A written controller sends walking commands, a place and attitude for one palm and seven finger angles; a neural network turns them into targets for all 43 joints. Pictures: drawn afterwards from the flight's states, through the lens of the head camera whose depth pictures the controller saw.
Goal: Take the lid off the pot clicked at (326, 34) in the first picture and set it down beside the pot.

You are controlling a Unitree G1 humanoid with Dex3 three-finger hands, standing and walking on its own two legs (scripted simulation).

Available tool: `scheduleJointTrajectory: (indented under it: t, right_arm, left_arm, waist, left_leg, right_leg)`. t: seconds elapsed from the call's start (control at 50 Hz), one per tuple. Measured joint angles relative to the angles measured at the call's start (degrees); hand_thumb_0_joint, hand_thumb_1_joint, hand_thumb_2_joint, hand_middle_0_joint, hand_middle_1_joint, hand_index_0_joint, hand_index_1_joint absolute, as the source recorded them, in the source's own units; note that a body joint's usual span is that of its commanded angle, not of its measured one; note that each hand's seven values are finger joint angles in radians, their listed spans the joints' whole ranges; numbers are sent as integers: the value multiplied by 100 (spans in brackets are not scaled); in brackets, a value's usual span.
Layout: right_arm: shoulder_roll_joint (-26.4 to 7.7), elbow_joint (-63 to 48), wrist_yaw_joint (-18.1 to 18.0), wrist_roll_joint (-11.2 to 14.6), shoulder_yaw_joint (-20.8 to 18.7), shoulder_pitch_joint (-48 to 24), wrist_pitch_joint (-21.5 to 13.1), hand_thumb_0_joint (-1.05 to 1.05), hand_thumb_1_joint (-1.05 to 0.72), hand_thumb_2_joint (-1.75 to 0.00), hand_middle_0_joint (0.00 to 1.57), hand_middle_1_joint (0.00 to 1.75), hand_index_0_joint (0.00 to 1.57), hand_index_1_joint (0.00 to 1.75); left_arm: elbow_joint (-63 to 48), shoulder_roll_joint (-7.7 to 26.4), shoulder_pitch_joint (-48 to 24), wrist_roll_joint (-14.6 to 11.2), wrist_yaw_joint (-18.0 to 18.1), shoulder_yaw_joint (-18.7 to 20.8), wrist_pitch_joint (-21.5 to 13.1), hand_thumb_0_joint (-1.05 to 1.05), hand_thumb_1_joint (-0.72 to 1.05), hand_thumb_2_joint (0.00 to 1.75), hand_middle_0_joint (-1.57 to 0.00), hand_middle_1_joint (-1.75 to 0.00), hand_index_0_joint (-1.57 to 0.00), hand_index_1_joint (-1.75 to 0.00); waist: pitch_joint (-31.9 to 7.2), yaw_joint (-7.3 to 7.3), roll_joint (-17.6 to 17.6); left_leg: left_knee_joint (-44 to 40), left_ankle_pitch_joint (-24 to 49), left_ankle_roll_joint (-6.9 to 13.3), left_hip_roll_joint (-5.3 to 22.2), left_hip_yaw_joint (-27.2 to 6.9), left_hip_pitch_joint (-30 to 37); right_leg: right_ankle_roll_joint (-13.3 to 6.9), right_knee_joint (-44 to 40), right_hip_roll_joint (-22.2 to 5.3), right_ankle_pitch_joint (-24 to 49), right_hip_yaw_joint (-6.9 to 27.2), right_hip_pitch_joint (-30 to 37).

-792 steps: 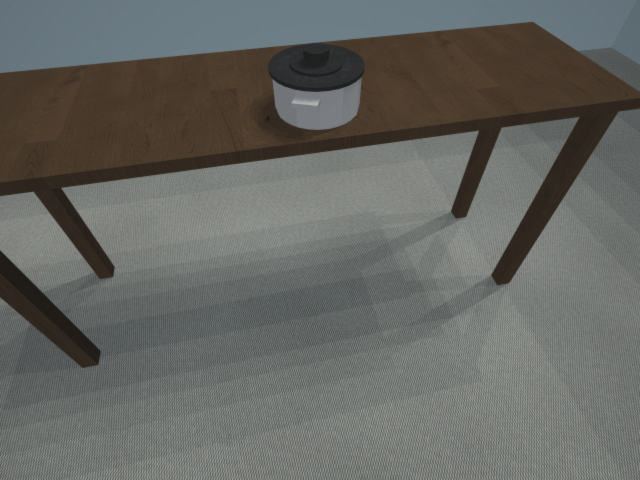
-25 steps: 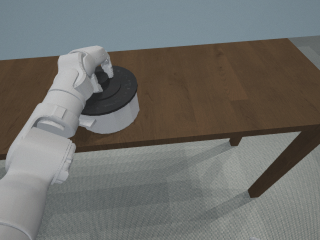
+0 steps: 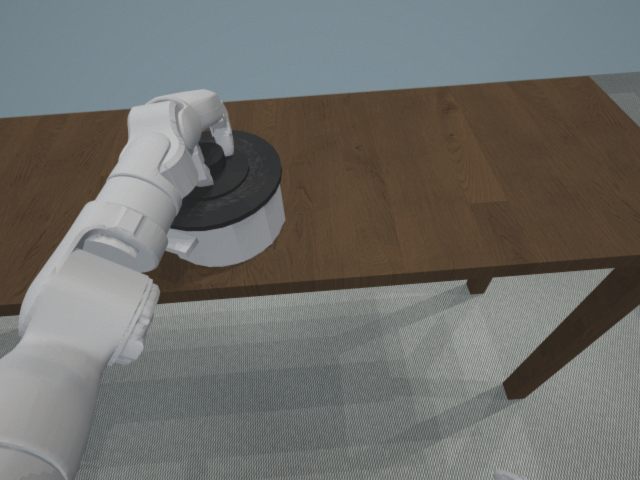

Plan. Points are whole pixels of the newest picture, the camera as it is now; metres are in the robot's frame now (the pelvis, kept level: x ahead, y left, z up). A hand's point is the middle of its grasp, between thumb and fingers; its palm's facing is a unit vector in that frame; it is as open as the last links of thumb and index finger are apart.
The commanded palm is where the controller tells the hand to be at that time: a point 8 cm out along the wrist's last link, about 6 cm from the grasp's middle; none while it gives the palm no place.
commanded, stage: close the fingers and squeeze the knob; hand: left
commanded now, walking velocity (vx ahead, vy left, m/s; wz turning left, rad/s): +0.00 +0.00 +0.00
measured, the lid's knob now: (205, 159) +0.50 +0.14 +0.14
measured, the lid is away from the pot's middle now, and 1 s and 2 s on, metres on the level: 0.00 0.01 0.02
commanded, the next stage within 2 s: lift the lid straight up in 0.38 s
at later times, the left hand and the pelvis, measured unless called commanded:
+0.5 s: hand (197, 158) +0.47 +0.14 +0.16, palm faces -0.37 -0.12 -0.92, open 8.3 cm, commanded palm +0.46 +0.15 +0.23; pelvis +0.00 +0.00 +0.00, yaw +0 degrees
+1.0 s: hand (187, 143) +0.48 +0.15 +0.18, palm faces -0.34 -0.13 -0.93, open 8.3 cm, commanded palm +0.46 +0.16 +0.27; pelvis +0.00 +0.00 +0.00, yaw -1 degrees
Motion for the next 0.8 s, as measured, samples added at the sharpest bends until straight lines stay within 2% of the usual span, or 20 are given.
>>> scheduleJointTrajectory:
  t: [0.14, 0.28, 0.58, 0.8]
  right_arm:
    - [-22, 35, -32, -9, 19, 6, 8, 1, -91, -90, 20, 30, 20, 30]
    - [-47, -20, -6, -9, -30, 54, 5, 1, -91, -90, 20, 30, 20, 30]
    - [3, -21, -42, 2, 12, 9, -25, 1, -91, -90, 20, 30, 20, 30]
    - [19, 3, -105, -18, 8, 95, -255, 1, -91, -90, 20, 30, 20, 30]
  left_arm:
    - [125, 39, -64, -12, -48, 134, -51, 2, 15, 79, -62, -99, -60, -97]
    - [-112, 83, 132, 22, 13, 160, -105, 0, 14, 81, -62, -99, -60, -97]
    - [12, 70, 63, 38, 45, 210, -103, 0, 15, 81, -62, -99, -60, -96]
    - [111, 179, -34, 34, -131, 376, -224, -1, 13, 80, -64, -99, -62, -95]
  waist:
    - [11, -40, -34]
    - [-4, -46, -22]
    - [17, -68, -21]
    - [30, -109, -35]
  left_leg:
    - [-1, -3, 0, 12, 1, 6]
    - [5, -7, -3, 21, 18, 19]
    - [-3, 13, 13, 17, 41, 12]
    - [-44, 21, 18, 16, 50, 31]
  right_leg:
    - [-5, -13, 12, 8, 4, 8]
    - [-1, -23, 20, 18, 23, 21]
    - [14, -25, 15, 43, 49, 2]
    - [20, -80, 15, 63, 61, 23]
